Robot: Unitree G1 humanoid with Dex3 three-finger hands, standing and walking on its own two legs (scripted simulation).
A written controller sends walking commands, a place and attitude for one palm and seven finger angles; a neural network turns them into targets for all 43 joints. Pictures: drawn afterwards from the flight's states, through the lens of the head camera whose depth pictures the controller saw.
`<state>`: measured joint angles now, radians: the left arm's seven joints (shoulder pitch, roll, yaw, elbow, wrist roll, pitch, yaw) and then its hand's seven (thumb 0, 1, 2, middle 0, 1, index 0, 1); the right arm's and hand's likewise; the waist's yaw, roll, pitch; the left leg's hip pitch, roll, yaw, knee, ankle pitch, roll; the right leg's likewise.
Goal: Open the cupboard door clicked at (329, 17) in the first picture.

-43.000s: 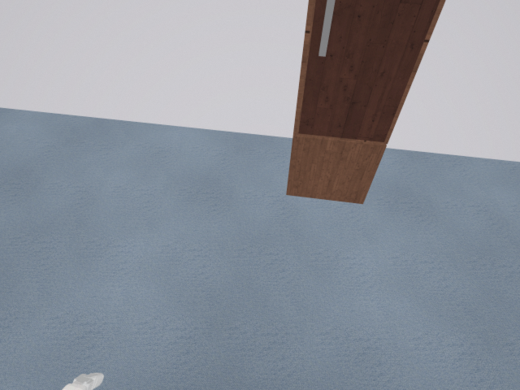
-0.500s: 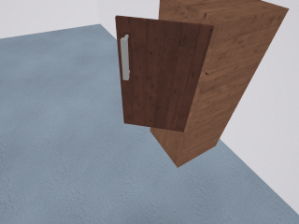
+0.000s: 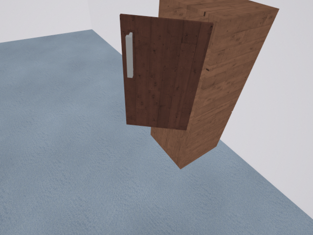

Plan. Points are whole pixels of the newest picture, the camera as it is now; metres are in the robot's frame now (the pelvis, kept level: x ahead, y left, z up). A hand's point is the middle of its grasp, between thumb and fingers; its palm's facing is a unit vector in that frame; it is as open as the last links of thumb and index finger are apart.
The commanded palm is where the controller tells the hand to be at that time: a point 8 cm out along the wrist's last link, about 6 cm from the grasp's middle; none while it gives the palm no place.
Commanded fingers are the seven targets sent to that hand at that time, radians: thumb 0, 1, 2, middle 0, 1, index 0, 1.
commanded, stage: shuffle to correct the standing spot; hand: left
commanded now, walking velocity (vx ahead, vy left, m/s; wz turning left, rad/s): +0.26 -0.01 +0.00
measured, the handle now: (130, 55) +0.76 +0.19 +0.11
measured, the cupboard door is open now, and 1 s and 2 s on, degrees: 50 50 50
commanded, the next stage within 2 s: come to a stop and stand still in 1.08 s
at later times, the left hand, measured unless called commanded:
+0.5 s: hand out of the picture +0.14 +0.12 -0.14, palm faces -0.04 -0.98 -0.17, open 7.4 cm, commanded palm none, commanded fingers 0.00 0.90 0.90 -0.20 -0.30 -0.20 -0.30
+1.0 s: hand out of the picture +0.13 +0.17 -0.17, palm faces +0.06 -0.98 -0.16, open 7.4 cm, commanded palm none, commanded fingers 0.00 0.90 0.90 -0.20 -0.30 -0.20 -0.30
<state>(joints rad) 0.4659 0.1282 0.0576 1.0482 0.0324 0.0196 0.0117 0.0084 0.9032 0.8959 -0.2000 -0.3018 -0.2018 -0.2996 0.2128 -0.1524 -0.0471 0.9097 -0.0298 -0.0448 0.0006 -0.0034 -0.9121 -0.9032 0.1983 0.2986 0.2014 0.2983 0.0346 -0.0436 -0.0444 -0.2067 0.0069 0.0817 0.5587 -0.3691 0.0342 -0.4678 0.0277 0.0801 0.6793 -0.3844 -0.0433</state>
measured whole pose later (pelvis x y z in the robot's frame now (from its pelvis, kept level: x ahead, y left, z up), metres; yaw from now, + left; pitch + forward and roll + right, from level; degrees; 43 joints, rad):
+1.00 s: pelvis +0.15 -0.01 +0.01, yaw -1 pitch +0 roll +1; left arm 0.33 0.19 0.05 1.06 0.03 -0.01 -0.01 0.01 0.91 0.90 -0.20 -0.30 -0.20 -0.30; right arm 0.18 -0.16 -0.02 0.96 -0.03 -0.06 0.00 0.00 -0.91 -0.90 0.20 0.30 0.20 0.30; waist 0.05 -0.06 0.04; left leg -0.31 0.00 0.11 0.50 -0.20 0.04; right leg -0.46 -0.06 -0.05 1.10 -0.40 -0.03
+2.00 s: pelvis +0.24 -0.04 +0.01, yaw +0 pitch +0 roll +1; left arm 0.24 0.17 0.02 1.03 0.01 0.00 0.04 0.01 0.93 0.90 -0.20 -0.30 -0.20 -0.30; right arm 0.21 -0.15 -0.04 1.07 -0.02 0.02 -0.02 0.00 -0.92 -0.90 0.20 0.30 0.20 0.30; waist 0.01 -0.02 0.04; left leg -0.25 0.02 0.04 0.51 -0.26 -0.02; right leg -0.20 0.00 -0.05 0.55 -0.35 -0.03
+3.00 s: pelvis +0.25 -0.01 +0.02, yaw -1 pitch -1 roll +0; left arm 0.22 0.22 -0.01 1.09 0.02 -0.02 0.02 0.00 0.90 0.90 -0.20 -0.30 -0.20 -0.30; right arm 0.16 -0.22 0.01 1.10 -0.02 -0.02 -0.01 0.00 -0.91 -0.90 0.20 0.30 0.20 0.30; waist 0.02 -0.02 0.03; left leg -0.20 0.00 0.06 0.43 -0.23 0.02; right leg -0.14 -0.03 -0.03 0.45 -0.29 0.01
